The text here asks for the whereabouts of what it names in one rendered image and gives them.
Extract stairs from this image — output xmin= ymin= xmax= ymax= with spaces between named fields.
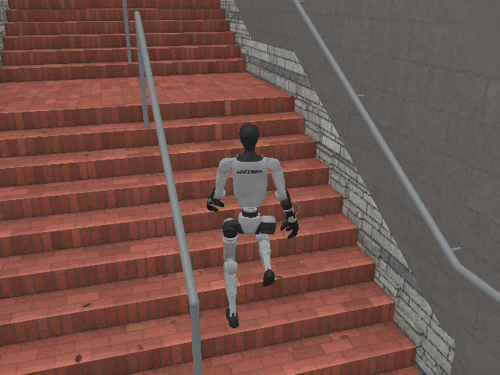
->
xmin=0 ymin=0 xmax=246 ymax=83
xmin=0 ymin=96 xmax=422 ymax=375

